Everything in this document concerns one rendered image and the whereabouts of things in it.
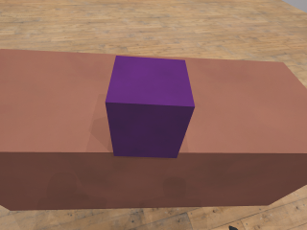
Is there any carton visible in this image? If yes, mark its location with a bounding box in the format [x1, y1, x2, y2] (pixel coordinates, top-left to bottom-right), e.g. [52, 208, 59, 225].
[105, 56, 195, 158]

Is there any pedestal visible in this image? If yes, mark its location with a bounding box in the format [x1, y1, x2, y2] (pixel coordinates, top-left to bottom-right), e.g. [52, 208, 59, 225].
[0, 49, 307, 211]

